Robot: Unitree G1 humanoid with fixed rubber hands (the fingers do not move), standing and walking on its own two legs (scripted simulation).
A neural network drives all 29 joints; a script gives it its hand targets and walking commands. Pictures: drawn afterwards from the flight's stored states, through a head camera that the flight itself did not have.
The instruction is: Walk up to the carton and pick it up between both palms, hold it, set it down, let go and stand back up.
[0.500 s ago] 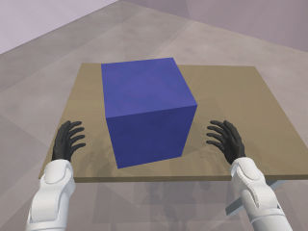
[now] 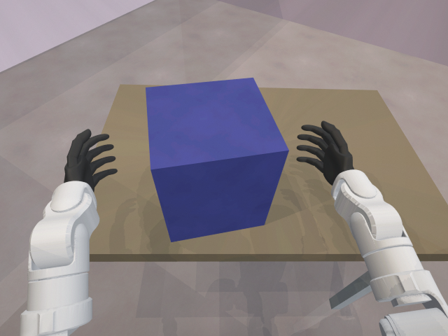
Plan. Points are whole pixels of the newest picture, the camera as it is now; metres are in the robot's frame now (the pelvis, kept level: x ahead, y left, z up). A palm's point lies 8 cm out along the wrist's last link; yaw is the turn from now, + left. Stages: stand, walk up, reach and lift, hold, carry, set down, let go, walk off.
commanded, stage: reach and lift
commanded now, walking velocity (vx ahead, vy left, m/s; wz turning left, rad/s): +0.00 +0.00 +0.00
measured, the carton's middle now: (210, 162) +0.43 +0.05 +0.04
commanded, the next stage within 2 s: none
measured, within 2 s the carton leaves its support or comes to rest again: neither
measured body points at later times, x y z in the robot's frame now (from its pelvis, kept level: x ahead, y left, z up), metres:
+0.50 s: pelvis +0.00 +0.00 +0.00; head +0.03 +0.00 +0.45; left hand +0.37 +0.27 +0.17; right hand +0.45 -0.14 +0.16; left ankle +0.00 +0.14 -0.75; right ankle +0.01 -0.08 -0.75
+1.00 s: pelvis +0.00 +0.00 +0.00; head +0.04 +0.00 +0.45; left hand +0.42 +0.27 +0.20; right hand +0.50 -0.12 +0.21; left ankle +0.00 +0.14 -0.75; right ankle +0.01 -0.08 -0.75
